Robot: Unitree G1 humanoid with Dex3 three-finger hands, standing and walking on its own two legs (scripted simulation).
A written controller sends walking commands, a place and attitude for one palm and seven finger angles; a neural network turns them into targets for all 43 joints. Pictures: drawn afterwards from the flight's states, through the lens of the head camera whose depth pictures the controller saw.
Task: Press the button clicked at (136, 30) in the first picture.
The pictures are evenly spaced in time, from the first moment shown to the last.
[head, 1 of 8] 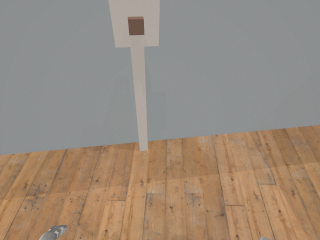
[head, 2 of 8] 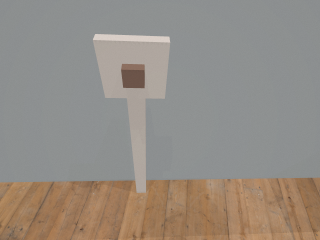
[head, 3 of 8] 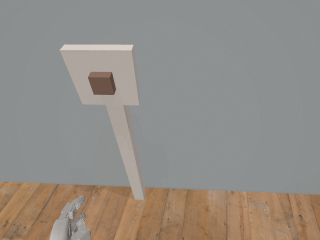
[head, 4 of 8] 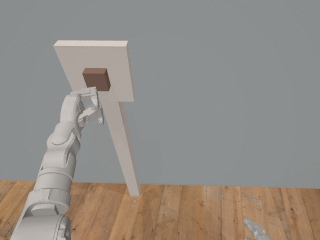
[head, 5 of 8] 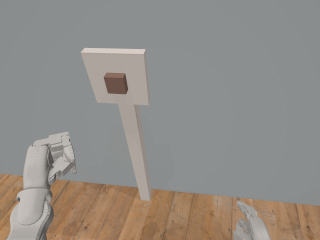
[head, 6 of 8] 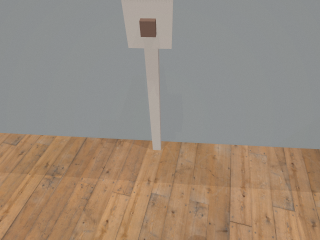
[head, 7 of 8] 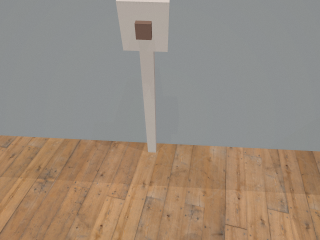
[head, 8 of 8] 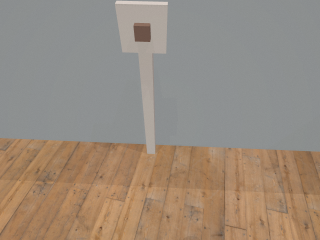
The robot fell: no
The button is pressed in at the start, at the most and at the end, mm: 0 8 0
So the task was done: yes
